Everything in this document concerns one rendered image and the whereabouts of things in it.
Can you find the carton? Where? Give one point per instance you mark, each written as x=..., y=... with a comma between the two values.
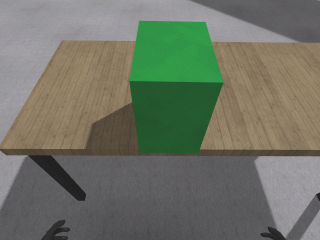
x=175, y=82

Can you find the left robot hand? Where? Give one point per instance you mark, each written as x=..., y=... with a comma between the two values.
x=55, y=229

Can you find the right robot hand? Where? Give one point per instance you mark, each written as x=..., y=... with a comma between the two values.
x=274, y=234

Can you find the table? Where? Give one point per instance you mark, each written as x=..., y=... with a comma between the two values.
x=269, y=105

